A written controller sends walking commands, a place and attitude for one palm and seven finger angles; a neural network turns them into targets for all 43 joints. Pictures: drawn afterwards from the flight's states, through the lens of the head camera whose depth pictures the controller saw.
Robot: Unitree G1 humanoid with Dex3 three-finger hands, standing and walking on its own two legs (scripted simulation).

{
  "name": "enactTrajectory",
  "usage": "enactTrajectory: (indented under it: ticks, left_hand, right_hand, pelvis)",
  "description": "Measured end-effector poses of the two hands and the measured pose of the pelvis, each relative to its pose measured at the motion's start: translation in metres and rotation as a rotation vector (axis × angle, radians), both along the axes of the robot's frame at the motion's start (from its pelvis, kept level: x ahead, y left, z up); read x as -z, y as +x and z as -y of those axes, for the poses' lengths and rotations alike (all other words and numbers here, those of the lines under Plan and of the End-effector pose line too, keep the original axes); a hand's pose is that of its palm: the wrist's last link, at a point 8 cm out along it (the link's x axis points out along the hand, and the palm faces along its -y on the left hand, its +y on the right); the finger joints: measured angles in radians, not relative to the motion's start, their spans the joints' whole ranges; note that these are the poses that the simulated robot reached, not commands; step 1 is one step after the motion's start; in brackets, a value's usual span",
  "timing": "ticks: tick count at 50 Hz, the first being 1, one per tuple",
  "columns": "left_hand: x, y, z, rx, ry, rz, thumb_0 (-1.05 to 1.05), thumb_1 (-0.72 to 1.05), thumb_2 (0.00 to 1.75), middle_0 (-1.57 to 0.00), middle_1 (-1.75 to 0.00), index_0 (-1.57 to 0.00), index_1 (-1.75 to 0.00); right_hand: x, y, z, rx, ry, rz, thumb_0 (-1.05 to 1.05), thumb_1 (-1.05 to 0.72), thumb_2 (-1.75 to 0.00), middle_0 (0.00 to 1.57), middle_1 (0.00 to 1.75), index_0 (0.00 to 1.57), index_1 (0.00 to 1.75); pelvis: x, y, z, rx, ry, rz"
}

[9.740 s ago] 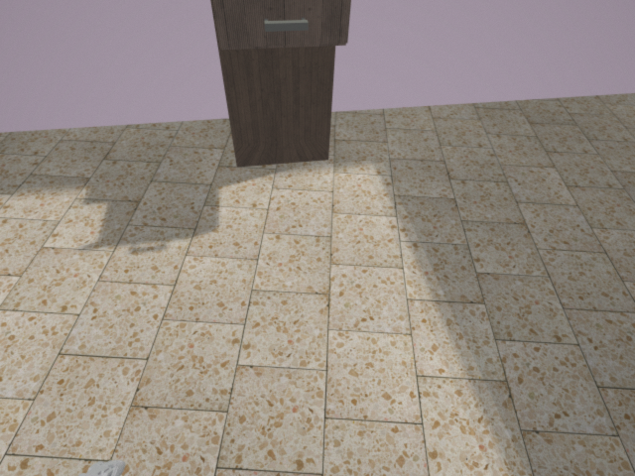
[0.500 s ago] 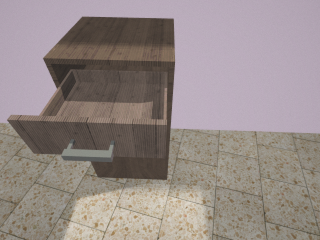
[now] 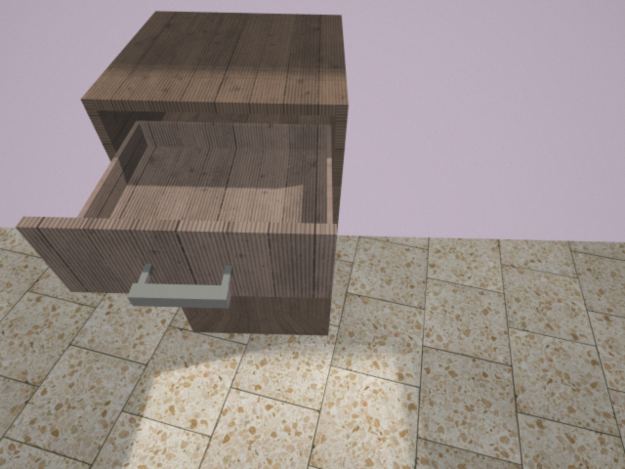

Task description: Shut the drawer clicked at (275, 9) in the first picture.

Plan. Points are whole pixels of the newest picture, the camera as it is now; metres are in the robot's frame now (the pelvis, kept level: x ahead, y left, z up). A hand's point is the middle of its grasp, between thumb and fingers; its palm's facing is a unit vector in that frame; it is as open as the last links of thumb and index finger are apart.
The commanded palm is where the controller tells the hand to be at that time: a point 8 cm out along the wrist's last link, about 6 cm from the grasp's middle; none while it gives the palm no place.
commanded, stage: shuffle to correct the standing spot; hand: left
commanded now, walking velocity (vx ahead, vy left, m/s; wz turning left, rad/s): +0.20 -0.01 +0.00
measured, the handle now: (184, 283) +0.36 +0.21 +0.02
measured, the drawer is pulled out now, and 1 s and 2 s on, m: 0.29 0.29 0.29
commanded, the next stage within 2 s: come to a stop and stand still in 0.20 s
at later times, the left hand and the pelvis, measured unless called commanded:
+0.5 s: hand out of the picture +0.04 +0.14 -0.18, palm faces +0.06 -0.98 -0.17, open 7.4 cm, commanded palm none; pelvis +0.07 +0.00 -0.01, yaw +0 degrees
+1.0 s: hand out of the picture +0.10 +0.19 -0.18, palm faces +0.00 -0.98 -0.20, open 7.4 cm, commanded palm none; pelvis +0.04 +0.01 -0.01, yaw +0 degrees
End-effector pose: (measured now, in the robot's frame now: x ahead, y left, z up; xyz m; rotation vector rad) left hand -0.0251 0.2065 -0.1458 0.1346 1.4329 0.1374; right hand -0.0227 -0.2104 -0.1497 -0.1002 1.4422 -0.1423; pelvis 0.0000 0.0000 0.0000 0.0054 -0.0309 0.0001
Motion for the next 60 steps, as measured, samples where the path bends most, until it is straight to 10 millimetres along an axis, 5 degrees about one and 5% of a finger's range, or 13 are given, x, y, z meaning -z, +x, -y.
enactTrajectory:
  ticks: [13,26,41,51,60]
  left_hand:
    - [0.0,0.007,0.005,-0.022,-0.004,-0.028,0.0,0.9,0.9,-0.2,-0.3,-0.2,-0.3]
    - [0.005,0.064,0.012,-0.052,-0.006,-0.021,0.0,0.9,0.9,-0.2,-0.3,-0.2,-0.3]
    - [0.0,0.113,-0.025,0.028,0.092,0.121,0.01,0.91,0.9,-0.2,-0.3,-0.2,-0.3]
    - [0.001,0.115,-0.033,0.056,0.022,0.235,0.0,0.9,0.9,-0.2,-0.3,-0.2,-0.3]
    - [-0.001,0.072,-0.048,0.034,0.025,0.169,0.0,0.91,0.9,-0.2,-0.3,-0.2,-0.3]
  right_hand:
    - [0.008,0.003,0.001,0.024,0.013,-0.039,0.0,-0.91,-0.9,0.2,0.29,0.19,0.3]
    - [0.003,0.073,0.007,-0.004,-0.034,0.005,0.0,-0.91,-0.9,0.2,0.29,0.19,0.3]
    - [-0.002,0.115,0.028,-0.009,-0.061,0.126,0.01,-0.92,-0.9,0.2,0.29,0.19,0.3]
    - [-0.021,0.124,0.014,-0.067,-0.092,0.278,0.0,-0.91,-0.9,0.2,0.29,0.19,0.3]
    - [-0.017,0.089,-0.007,-0.071,-0.061,0.213,0.0,-0.92,-0.9,0.2,0.3,0.2,0.3]
  pelvis:
    - [0.005,0.027,0.001,0.008,0.007,-0.011]
    - [0.005,0.07,0.004,-0.007,-0.009,-0.031]
    - [0.007,0.055,0.007,-0.008,-0.004,-0.05]
    - [0.006,0.035,-0.015,-0.008,-0.024,0.004]
    - [0.002,0.023,-0.028,-0.015,-0.017,-0.005]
